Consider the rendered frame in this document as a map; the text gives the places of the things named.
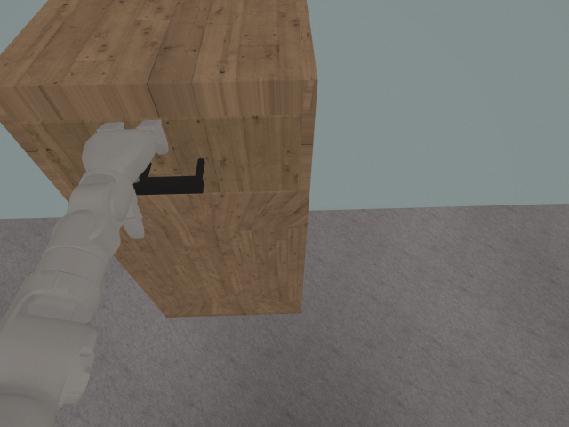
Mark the left robot forearm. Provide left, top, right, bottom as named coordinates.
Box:
left=0, top=168, right=134, bottom=342

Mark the handle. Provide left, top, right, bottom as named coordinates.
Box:
left=133, top=158, right=204, bottom=195

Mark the cabinet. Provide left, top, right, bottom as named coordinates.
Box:
left=0, top=0, right=318, bottom=318

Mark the drawer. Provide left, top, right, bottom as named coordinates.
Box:
left=19, top=115, right=300, bottom=195

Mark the robot left hand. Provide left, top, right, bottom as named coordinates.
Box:
left=82, top=119, right=169, bottom=239

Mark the robot left upper arm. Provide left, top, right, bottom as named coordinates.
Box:
left=0, top=313, right=98, bottom=427

